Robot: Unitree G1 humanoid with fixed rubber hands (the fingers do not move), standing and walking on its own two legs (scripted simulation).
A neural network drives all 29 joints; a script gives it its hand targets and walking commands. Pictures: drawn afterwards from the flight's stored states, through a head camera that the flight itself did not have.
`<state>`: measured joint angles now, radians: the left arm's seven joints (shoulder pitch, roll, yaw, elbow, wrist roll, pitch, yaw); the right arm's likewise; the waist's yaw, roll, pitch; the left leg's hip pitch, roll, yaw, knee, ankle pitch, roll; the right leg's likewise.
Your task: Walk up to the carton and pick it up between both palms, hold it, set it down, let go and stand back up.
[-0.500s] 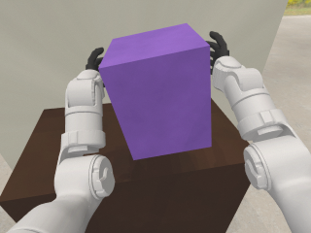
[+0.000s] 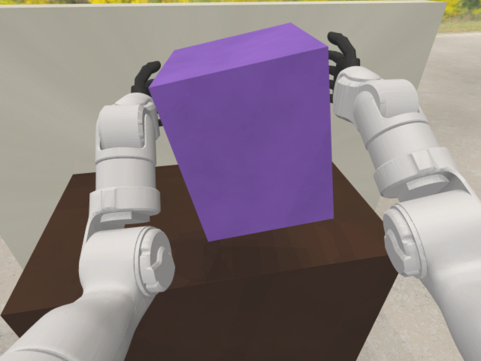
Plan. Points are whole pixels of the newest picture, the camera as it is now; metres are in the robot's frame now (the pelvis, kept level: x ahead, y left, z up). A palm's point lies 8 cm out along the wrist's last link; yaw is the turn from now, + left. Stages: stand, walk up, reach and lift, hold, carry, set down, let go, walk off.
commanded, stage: reach and lift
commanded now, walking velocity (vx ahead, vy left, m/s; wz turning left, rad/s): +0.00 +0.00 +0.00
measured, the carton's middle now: (250, 130) +0.39 +0.00 +0.27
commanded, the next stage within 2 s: hold in 0.28 s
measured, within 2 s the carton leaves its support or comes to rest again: neither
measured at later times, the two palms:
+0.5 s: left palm (136, 96) +0.37 +0.16 +0.34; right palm (346, 70) +0.36 -0.13 +0.37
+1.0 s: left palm (136, 92) +0.37 +0.16 +0.34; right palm (349, 66) +0.36 -0.13 +0.38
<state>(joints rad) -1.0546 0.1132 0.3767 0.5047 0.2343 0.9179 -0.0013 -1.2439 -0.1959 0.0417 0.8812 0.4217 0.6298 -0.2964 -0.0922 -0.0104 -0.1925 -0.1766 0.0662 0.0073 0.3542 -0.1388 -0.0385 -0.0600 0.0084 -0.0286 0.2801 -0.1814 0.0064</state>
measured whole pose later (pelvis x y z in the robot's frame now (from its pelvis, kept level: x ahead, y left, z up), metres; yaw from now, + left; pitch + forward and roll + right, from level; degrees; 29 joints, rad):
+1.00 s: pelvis +0.00 -0.01 +0.00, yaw +0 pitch -1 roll -1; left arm -1.17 0.17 0.36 0.66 0.21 0.92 -0.01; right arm -1.36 -0.22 0.07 1.01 0.43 0.68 -0.30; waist -0.07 0.00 -0.25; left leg -0.22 0.07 -0.03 0.36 -0.13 -0.05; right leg -0.10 0.03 -0.01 0.28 -0.17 0.00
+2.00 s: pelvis +0.00 +0.00 +0.00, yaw +0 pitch -1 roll -1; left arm -1.18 0.17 0.36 0.67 0.21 0.92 -0.01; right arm -1.37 -0.22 0.06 1.01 0.44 0.70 -0.31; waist -0.08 0.00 -0.26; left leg -0.21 0.06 -0.05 0.36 -0.14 -0.05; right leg -0.09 0.04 0.02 0.27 -0.17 0.00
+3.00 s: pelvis +0.00 +0.00 +0.00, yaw +0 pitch -1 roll -2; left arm -1.15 0.16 0.36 0.63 0.22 0.93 -0.02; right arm -1.34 -0.22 0.08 0.97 0.46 0.72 -0.32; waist -0.08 0.00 -0.25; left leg -0.20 0.05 -0.06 0.37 -0.15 -0.05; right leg -0.07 0.04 0.04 0.27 -0.18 0.00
